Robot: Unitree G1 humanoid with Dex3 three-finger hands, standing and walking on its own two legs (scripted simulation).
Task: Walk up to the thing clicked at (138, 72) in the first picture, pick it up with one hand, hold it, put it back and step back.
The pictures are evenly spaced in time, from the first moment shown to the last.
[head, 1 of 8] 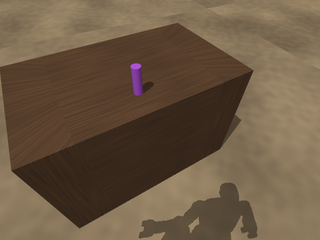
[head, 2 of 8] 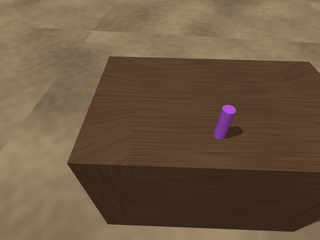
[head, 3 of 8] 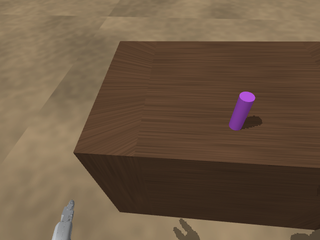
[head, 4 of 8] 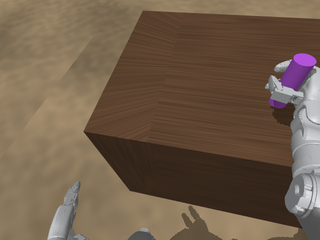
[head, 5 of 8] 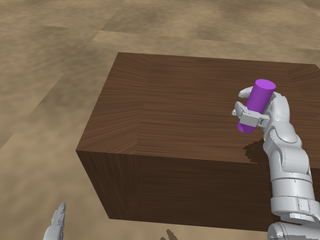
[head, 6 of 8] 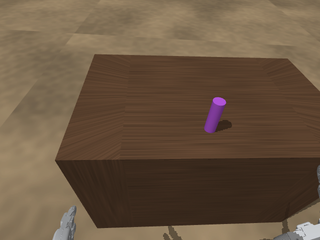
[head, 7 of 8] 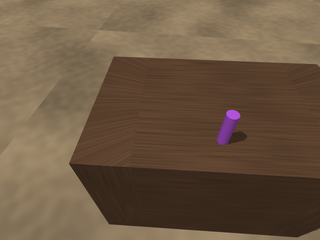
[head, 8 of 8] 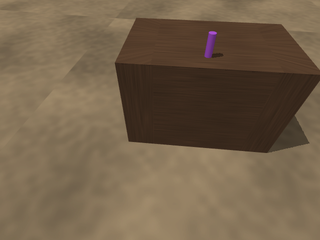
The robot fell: no
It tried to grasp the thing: yes
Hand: right
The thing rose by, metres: 0.25
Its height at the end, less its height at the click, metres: +0.00
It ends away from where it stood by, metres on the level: 0.01
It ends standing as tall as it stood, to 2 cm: yes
